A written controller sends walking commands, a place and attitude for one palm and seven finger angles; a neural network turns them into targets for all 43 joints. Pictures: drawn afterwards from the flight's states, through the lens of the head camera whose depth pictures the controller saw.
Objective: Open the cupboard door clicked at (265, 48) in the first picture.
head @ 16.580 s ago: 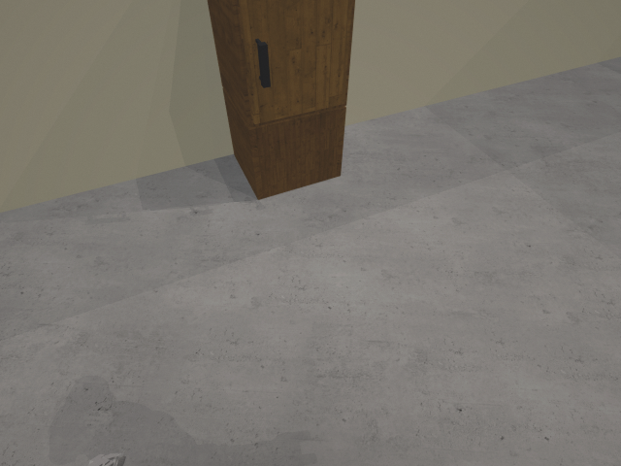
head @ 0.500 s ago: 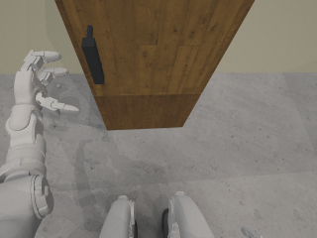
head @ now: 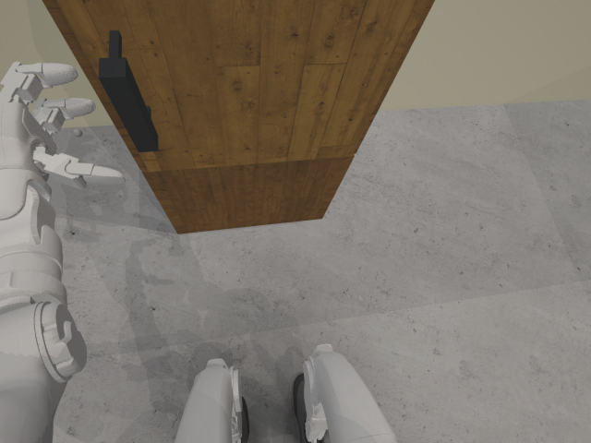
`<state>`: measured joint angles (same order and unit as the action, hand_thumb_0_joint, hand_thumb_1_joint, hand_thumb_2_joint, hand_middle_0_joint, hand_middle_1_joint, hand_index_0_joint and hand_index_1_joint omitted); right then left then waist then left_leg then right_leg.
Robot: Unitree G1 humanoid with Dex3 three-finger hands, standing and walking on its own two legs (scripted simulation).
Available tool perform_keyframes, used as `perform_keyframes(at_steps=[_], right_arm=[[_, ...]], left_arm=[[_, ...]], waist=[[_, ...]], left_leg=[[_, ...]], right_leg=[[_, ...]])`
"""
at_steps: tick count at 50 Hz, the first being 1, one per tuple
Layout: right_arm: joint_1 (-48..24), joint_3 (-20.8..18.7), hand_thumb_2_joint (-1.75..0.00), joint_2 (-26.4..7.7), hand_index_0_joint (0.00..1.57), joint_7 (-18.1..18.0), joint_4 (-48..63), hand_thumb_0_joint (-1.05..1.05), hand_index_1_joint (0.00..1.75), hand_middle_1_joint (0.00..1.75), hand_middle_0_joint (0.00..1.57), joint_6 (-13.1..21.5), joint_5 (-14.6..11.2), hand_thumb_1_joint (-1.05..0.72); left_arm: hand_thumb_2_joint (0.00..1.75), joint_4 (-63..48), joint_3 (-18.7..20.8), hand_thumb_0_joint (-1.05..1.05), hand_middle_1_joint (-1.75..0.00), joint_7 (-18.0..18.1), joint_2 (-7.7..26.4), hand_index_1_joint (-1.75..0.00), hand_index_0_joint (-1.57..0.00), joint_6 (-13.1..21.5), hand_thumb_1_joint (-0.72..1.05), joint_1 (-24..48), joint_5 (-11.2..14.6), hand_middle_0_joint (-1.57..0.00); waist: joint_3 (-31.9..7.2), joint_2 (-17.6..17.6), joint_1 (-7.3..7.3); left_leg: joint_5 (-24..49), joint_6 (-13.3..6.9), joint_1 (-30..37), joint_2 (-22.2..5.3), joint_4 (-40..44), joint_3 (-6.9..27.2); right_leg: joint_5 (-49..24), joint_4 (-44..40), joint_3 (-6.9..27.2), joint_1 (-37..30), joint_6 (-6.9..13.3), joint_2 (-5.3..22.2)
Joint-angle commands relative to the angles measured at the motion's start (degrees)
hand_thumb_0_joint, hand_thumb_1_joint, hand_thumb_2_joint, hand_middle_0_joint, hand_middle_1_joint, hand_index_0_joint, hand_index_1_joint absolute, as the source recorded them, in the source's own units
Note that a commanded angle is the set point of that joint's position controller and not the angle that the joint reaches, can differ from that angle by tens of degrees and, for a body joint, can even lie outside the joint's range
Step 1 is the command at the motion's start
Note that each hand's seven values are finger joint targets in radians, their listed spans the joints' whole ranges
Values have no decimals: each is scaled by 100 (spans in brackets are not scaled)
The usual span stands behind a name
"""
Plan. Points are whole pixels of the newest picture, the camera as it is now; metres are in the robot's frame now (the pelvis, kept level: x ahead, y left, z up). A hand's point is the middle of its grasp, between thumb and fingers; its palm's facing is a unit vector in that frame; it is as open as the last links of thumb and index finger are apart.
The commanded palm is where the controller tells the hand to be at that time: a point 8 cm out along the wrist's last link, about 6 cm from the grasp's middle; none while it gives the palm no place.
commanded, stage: move the hooked fingers beside the handle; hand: left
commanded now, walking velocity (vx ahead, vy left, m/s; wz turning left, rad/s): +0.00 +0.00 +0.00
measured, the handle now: (133, 96) +0.55 +0.18 +0.03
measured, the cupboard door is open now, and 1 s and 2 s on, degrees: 0 0 0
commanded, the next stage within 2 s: slide the fingers in behind the handle in 0.56 s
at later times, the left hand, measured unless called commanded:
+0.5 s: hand (76, 138) +0.49 +0.24 +0.03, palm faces +0.10 -0.99 -0.02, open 13.9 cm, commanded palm +0.47 +0.27 +0.03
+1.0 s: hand (99, 133) +0.50 +0.21 +0.03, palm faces +0.09 -1.00 +0.00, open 14.0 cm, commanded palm +0.47 +0.25 +0.03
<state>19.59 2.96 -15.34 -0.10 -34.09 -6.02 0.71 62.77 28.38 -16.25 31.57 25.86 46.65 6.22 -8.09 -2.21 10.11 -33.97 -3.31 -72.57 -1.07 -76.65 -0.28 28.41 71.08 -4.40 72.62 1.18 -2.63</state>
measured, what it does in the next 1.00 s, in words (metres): stands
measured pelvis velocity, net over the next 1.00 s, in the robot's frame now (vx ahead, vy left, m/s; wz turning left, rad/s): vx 0.00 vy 0.00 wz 0.01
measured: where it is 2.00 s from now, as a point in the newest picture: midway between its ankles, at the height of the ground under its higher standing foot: (274, 442)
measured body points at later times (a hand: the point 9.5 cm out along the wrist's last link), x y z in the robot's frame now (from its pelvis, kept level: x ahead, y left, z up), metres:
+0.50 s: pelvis +0.00 +0.00 +0.00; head +0.16 +0.04 +0.42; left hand +0.48 +0.29 +0.03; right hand +0.05 -0.27 -0.11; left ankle +0.01 +0.08 -0.61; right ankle +0.04 -0.11 -0.61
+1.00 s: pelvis +0.00 +0.00 +0.00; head +0.16 +0.04 +0.42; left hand +0.49 +0.27 +0.03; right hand +0.03 -0.26 -0.11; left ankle +0.01 +0.08 -0.61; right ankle +0.04 -0.11 -0.61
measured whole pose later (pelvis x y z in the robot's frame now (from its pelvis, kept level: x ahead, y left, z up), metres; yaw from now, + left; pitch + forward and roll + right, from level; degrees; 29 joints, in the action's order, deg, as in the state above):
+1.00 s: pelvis +0.00 +0.00 +0.00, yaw +0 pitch +29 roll -5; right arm 18.3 2.5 -15.1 0.3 -34.3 -5.9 1.3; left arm 63.8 24.3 -11.4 27.3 28.3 47.7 5.1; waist -8.7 -2.2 10.1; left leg -33.9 -3.5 -72.3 -0.5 -76.9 0.1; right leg 28.5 71.2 -4.7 72.0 1.0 -2.2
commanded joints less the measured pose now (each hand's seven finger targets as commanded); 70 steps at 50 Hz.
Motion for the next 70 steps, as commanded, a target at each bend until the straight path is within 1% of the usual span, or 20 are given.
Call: perform_keyframes(at_steps=[1, 2, 4, 5, 7, 11, 19, 23, 30, 33, 36, 37, 47, 52, 56, 59, 63, 64, 67, 70], right_arm=[[883, -427, -90, -1061, 20, -53, 282, 0, 30, 30, 20, 110, 10, -90], [878, -432, -90, -1087, 20, -64, 230, 0, 30, 30, 20, 106, 13, -90], [847, -420, -90, -1049, 20, -62, 139, 0, 30, 30, 20, 133, 7, -90], [873, -441, -90, -1095, 20, -80, 111, 0, 30, 30, 20, 131, 8, -90], [842, -431, -90, -1095, 20, -99, 72, 0, 30, 30, 20, 152, 15, -90], [854, -447, -90, -1123, 20, -107, 32, 0, 30, 30, 20, 163, 44, -90], [730, -399, -90, -1083, 20, -41, 239, 0, 30, 30, 20, 65, 59, -90], [708, -407, -90, -1088, 20, -38, 300, 0, 30, 30, 20, 43, 36, -90], [719, -406, -90, -1104, 20, -87, 148, 0, 30, 30, 20, 102, 19, -90], [799, -433, -90, -1139, 20, -108, 85, 0, 30, 30, 20, 129, 46, -90], [824, -422, -90, -1091, 20, -79, 44, 0, 30, 30, 20, 150, 58, -90], [859, -442, -90, -1135, 20, -85, 44, 0, 30, 30, 20, 133, 74, -90], [811, -413, -90, -1044, 20, -1, 221, 0, 30, 30, 20, 82, 91, -90], [822, -441, -90, -1015, 20, 21, 201, 0, 30, 30, 20, 62, 75, -90], [832, -469, -90, -1013, 20, 21, 180, 0, 30, 30, 20, 70, 82, -90], [812, -477, -90, -989, 20, 37, 102, 0, 30, 30, 20, 70, 84, -90], [819, -473, -90, -992, 20, 31, 108, 0, 30, 30, 20, 68, 105, -90], [806, -470, -90, -953, 20, 46, 108, 0, 30, 30, 20, 76, 117, -90], [801, -494, -90, -937, 20, 72, 125, 0, 30, 30, 20, 76, 135, -90], [768, -491, -90, -934, 20, 92, 136, 0, 30, 30, 20, 46, 131, -90]], left_arm=[[30, -1591, 104, 0, -120, -39, 1491, -120, -30, 499, -50, 1836, 207, -30], [30, -1567, 191, 0, -120, -33, 1643, -120, -30, 528, -50, 1871, 184, -30], [30, -1319, -150, 0, -120, -68, 1219, -120, -30, 507, -50, 2039, 206, -30], [30, -1214, -99, 0, -120, -59, 1259, -120, -30, 501, -50, 1993, 212, -30], [30, -1262, -334, 0, -120, -73, 1095, -120, -30, 538, -50, 2341, 183, -30], [30, -1049, -473, 0, -120, 29, 911, -120, -30, 567, -50, 2496, 137, -30], [30, -1058, -52, 0, -120, 198, 1387, -120, -30, 581, -50, 2067, 8, -30], [30, -1309, -43, 0, -120, 141, 1372, -120, -30, 611, -50, 2053, 90, -30], [30, -1070, -343, 0, -120, 70, 1067, -120, -30, 565, -50, 2374, 140, -30], [30, -1130, -251, 0, -120, 100, 1199, -120, -30, 635, -50, 2497, 113, -30], [30, -984, -578, 0, -120, 122, 750, -120, -30, 597, -50, 2538, 139, -30], [30, -1001, -321, 0, -120, 168, 1035, -120, -30, 604, -50, 2441, 106, -30], [30, -1187, -170, 0, -120, 509, 1142, -120, -30, 665, -50, 2279, -31, -30], [30, -1173, -418, 0, -120, 491, 771, -120, -30, 672, -50, 2169, -3, -30], [30, -1357, -560, 0, -120, 521, 563, -120, -30, 686, -50, 2245, 46, -30], [30, -1159, -710, 0, -120, 599, 308, -120, -30, 662, -50, 2279, 58, -30], [30, -1094, -557, 0, -120, 744, 500, -120, -30, 730, -50, 2269, -45, -30], [30, -1164, -741, 0, -120, 764, 269, -120, -30, 751, -50, 2425, -49, -30], [30, -1271, -701, 0, -120, 853, 256, -120, -30, 841, -50, 2285, -83, -30], [30, -1033, -782, 0, -120, 942, 109, -120, -30, 805, -50, 2234, -108, -30]], waist=[[-3384, -735, -128], [-3369, -854, -164], [-3004, -797, -4], [-2930, -625, 17], [-2955, -970, 69], [-2847, -963, 130], [-3162, -954, -132], [-3275, -891, -125], [-2844, -802, 63], [-3172, -896, 16], [-2995, -929, 128], [-3136, -859, 31], [-3256, -856, -83], [-3206, -699, 5], [-3302, -901, 2], [-3015, -690, 92], [-3036, -670, 6], [-3041, -677, 86], [-3297, -867, -31], [-2959, -536, 58]], left_leg=[[3077, 168, 2468, -59, 868, 515], [3020, 202, 2533, -76, 895, 528], [2806, 201, 2512, -73, 916, 562], [2726, 194, 2511, -82, 930, 581], [2775, 234, 2723, -78, 925, 623], [2862, 307, 2953, -92, 937, 764], [3112, 299, 2664, -53, 856, 624], [3079, 284, 2685, -65, 873, 621], [2437, 247, 2511, -50, 943, 665], [2714, 318, 2847, -69, 923, 777], [2753, 299, 2853, -61, 911, 764], [2856, 334, 2883, -83, 918, 798], [2777, 263, 2514, -27, 891, 599], [2825, 253, 2522, -34, 884, 584], [2984, 291, 2834, -47, 926, 632], [2767, 279, 2684, -37, 935, 616], [2750, 288, 2572, -16, 944, 599], [2755, 273, 2584, -1, 928, 588], [3018, 326, 2848, -7, 907, 596], [2691, 287, 2519, 1, 946, 555]], right_leg=[[-2086, -650, 319, -1971, 10, -15], [-1958, -659, 304, -1889, 10, -7], [-1719, -720, 258, -1642, 4, -17], [-1641, -753, 247, -1589, 3, -18], [-1540, -728, 230, -1328, 25, -4], [-1346, -673, 129, -944, 62, -11], [-1727, -563, 201, -1485, 48, -4], [-1765, -574, 220, -1598, 29, -12], [-1279, -696, 202, -1299, 33, -13], [-1300, -625, 162, -1154, 63, -18], [-1331, -658, 140, -1036, 63, -25], [-1366, -607, 118, -1095, 65, -11], [-1624, -593, 233, -1586, 47, -20], [-1741, -629, 239, -1626, 26, -20], [-1731, -629, 210, -1478, 48, -21], [-1604, -708, 198, -1413, 23, -22], [-1641, -658, 215, -1497, 42, -7], [-1669, -662, 216, -1497, 30, -11], [-1764, -614, 211, -1468, 54, -12], [-1664, -675, 222, -1526, 27, -16]])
